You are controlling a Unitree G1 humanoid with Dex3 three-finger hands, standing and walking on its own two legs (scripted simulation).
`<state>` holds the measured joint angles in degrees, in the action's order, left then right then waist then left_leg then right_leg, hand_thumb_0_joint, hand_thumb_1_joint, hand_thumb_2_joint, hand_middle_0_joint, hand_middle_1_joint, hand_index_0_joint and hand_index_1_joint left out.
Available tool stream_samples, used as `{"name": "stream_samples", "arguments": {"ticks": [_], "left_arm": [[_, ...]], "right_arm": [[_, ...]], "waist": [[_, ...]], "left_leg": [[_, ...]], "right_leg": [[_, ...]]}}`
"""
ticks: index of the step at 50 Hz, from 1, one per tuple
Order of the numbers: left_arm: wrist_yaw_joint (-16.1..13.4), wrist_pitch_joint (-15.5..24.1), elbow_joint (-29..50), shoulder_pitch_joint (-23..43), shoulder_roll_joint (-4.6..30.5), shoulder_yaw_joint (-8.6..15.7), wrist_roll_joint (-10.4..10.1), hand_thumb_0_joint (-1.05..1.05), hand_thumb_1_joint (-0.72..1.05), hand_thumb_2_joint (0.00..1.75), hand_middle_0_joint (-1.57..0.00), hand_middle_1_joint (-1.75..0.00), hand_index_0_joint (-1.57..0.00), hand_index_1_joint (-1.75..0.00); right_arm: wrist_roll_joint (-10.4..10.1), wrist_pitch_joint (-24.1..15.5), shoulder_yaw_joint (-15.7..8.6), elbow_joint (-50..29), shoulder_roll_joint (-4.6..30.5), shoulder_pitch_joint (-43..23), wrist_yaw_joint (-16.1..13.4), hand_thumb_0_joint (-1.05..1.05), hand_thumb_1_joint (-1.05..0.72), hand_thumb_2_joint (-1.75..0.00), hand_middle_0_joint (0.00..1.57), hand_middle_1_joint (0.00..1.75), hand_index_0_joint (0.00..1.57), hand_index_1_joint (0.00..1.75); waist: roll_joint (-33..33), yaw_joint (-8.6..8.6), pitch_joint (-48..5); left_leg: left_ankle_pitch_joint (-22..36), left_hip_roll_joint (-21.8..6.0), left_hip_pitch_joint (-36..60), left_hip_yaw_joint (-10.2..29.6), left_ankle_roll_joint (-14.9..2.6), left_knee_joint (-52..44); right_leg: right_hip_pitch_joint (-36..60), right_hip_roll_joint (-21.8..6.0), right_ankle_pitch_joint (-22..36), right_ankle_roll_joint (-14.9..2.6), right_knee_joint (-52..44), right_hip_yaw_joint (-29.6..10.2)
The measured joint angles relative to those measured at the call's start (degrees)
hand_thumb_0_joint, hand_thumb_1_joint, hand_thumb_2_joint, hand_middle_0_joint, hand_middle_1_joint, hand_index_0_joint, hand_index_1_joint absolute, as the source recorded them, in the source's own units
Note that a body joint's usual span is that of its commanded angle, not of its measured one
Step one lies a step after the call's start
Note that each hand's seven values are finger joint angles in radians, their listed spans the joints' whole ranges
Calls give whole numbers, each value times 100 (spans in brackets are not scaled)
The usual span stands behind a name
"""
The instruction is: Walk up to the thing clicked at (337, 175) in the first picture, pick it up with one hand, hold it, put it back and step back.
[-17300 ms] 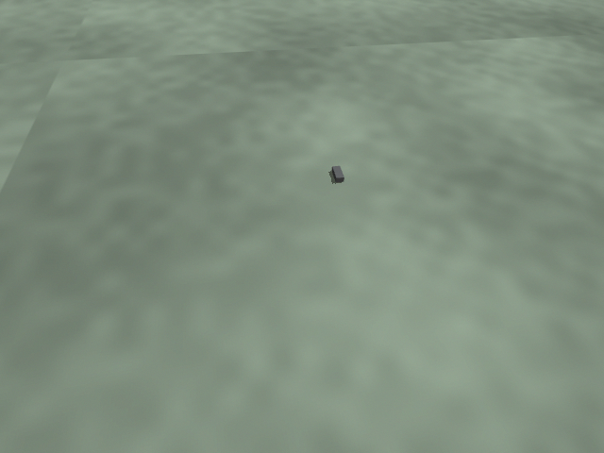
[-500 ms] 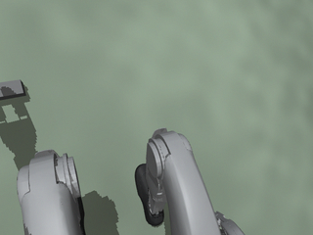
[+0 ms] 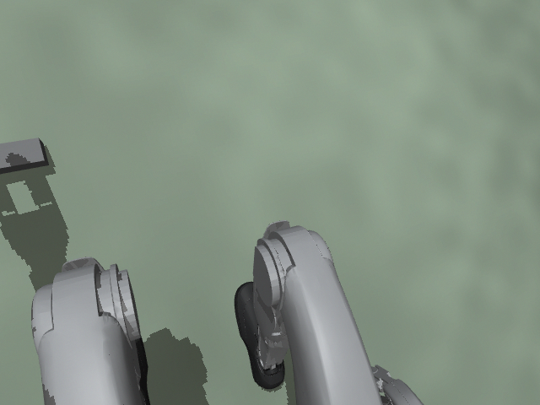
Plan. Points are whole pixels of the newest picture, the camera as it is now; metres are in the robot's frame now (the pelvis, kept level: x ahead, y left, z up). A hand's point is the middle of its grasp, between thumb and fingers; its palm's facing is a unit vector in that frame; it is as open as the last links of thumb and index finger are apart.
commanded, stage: rise first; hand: left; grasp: from above
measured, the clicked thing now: (12, 157) +0.50 +0.31 -0.30
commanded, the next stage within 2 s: none
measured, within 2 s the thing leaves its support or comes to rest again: neither
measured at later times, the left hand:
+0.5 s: hand out of the picture +0.45 +0.33 -0.18, palm faces -0.45 -0.12 -0.88, open 12.1 cm
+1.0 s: hand out of the picture +0.45 +0.33 -0.19, palm faces -0.46 -0.11 -0.88, open 11.7 cm
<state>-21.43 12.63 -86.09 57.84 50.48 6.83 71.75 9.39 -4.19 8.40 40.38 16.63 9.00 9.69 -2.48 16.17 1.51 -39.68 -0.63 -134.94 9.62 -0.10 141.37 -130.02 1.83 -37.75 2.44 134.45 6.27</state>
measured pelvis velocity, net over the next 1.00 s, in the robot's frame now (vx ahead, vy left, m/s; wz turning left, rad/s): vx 0.00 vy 0.00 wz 0.00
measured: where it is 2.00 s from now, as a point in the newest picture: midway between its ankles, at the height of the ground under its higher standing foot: (201, 374)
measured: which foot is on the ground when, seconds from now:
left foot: down 0.00-1.00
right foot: down 0.00-1.00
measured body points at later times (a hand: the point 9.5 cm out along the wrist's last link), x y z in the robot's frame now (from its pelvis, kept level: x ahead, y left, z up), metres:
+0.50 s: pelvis +0.00 +0.00 +0.00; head +0.25 +0.10 +0.36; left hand +0.47 +0.34 -0.13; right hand +0.05 -0.26 -0.09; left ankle +0.07 +0.12 -0.28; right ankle +0.11 -0.12 -0.28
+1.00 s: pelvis +0.00 +0.00 +0.00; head +0.25 +0.09 +0.36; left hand +0.47 +0.34 -0.14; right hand +0.05 -0.26 -0.09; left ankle +0.07 +0.12 -0.28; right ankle +0.11 -0.12 -0.28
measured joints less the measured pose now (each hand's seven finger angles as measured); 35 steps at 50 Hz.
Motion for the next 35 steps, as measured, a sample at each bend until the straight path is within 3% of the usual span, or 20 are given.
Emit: {"name": "stream_samples", "arguments": {"ticks": [35], "left_arm": [[-142, 30, -178, 46, 24, -47, 116, 0, -17, 72, -41, -68, -40, -68]], "right_arm": [[32, -41, 41, 3, -22, 12, 18, 0, -90, -89, 20, 30, 20, 30]], "waist": [[-40, 46, -53]], "left_leg": [[29, 24, -32, 3, -24, 45]], "right_leg": [[4, -8, 10, 17, 26, 3]]}}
